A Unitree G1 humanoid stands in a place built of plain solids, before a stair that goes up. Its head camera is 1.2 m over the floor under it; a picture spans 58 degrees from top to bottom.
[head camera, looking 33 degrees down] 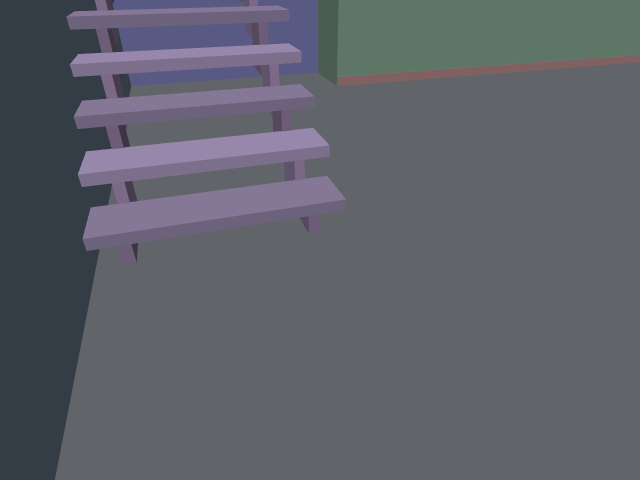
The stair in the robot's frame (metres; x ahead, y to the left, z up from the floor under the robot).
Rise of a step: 0.19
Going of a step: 0.26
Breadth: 1.21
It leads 18 degrees to the left of straight ahead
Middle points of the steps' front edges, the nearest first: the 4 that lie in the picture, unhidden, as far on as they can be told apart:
1.75 0.44 0.19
1.99 0.52 0.38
2.24 0.60 0.57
2.49 0.68 0.76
